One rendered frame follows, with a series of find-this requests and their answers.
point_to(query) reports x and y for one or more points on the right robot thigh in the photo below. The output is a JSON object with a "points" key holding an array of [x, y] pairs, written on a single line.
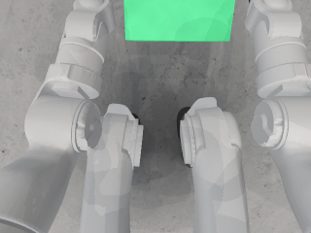
{"points": [[220, 198]]}

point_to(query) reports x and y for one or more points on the robot right forearm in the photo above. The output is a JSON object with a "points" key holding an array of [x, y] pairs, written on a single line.
{"points": [[279, 49]]}

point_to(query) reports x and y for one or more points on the left robot upper arm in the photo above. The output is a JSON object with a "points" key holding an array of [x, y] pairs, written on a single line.
{"points": [[59, 130]]}

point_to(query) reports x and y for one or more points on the carton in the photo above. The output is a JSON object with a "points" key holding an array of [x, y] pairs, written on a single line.
{"points": [[178, 20]]}

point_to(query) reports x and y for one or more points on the robot left forearm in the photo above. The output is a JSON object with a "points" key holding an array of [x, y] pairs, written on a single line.
{"points": [[81, 52]]}

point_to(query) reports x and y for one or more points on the right robot upper arm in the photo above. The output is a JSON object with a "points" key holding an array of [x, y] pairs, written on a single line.
{"points": [[282, 124]]}

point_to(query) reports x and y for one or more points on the right robot shin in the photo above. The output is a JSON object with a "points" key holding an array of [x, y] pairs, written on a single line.
{"points": [[232, 124]]}

